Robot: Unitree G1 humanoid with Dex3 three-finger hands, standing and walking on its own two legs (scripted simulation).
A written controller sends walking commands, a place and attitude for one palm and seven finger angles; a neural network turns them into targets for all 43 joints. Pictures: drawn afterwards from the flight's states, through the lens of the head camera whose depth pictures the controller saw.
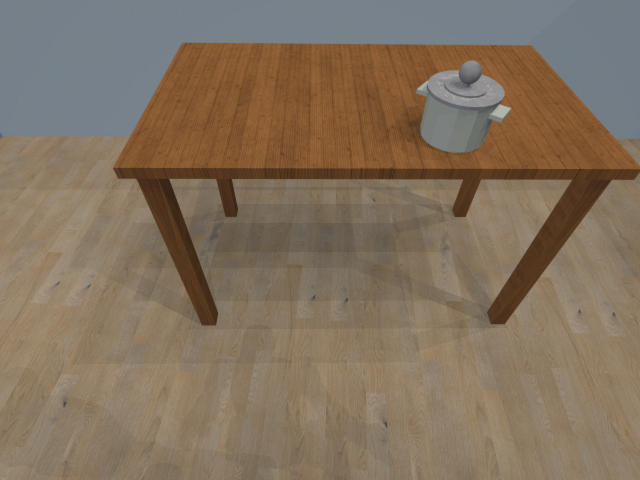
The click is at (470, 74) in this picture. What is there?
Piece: lid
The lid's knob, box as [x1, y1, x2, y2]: [459, 61, 481, 83]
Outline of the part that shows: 467,61 461,66 459,70 459,77 465,83 472,83 477,80 480,76 481,68 477,62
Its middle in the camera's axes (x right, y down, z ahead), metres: +0.31 -0.35 +0.81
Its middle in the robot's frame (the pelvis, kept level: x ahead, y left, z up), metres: +0.87 -0.26 +0.10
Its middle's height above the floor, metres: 0.88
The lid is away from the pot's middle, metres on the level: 0.00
